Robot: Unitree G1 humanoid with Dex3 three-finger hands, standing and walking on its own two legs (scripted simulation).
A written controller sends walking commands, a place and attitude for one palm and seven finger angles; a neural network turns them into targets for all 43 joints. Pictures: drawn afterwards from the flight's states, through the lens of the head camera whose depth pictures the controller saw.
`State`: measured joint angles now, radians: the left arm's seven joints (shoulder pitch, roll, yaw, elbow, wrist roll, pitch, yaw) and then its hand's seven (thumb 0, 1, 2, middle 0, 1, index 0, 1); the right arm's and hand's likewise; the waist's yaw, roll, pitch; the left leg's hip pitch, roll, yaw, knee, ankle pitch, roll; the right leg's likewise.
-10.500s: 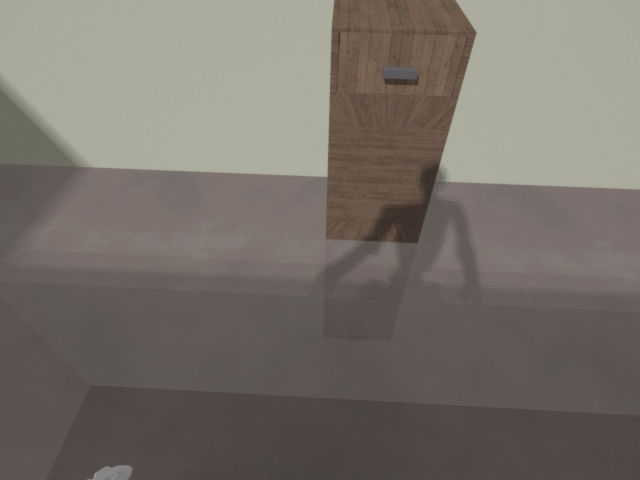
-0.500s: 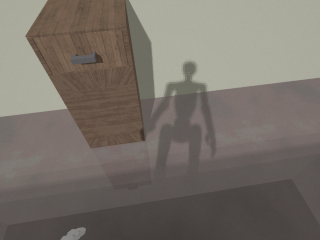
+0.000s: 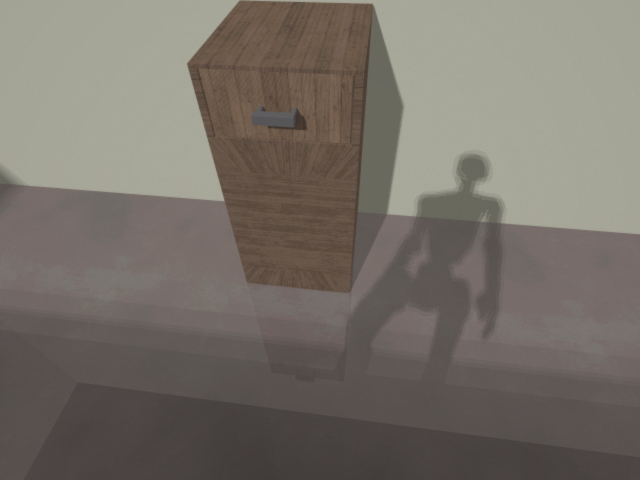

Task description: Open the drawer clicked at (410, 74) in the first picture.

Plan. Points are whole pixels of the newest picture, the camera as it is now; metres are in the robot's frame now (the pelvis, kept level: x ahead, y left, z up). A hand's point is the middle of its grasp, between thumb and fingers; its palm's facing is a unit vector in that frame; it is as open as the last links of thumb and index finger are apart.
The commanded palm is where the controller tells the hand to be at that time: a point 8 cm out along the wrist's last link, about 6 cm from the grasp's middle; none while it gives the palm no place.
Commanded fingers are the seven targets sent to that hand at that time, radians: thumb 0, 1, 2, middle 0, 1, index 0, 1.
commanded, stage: take the last steps up to it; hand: left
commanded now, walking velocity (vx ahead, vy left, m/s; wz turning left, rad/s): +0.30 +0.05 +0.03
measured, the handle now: (275, 114) +0.88 +0.22 -0.01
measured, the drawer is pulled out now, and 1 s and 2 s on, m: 0.00 0.00 0.00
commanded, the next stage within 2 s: come to a stop and stand still in 0.88 s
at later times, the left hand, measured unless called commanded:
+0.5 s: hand (182, 434) +0.20 +0.25 -0.18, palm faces +0.03 -0.99 -0.16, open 7.3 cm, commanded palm none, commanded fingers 0.00 0.90 0.90 -0.20 -0.30 -0.20 -0.30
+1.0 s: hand (235, 347) +0.35 +0.20 -0.17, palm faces +0.03 -0.98 -0.22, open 7.2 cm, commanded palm none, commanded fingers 0.00 0.90 0.90 -0.20 -0.30 -0.20 -0.30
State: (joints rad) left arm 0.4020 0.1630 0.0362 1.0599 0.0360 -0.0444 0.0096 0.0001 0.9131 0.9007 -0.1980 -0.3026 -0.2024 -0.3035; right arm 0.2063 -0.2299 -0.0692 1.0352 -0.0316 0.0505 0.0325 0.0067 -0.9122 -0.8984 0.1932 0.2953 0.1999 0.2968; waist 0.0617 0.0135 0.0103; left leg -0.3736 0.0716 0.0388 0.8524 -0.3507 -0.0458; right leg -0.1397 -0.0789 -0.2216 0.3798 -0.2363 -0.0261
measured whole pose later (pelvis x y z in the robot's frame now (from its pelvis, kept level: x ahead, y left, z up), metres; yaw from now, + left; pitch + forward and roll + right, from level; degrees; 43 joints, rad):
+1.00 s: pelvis +0.33 +0.02 -0.01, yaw -1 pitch +0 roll -1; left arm 0.26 0.16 0.04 1.09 0.02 -0.06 0.01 -0.01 0.94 0.90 -0.20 -0.30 -0.20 -0.30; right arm 0.22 -0.18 -0.06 1.04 -0.03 -0.02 -0.01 0.01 -0.94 -0.90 0.19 0.30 0.20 0.30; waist -0.01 0.04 0.02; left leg -0.49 0.12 0.06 0.87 -0.27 -0.03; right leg -0.20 0.02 -0.15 0.42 -0.22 -0.07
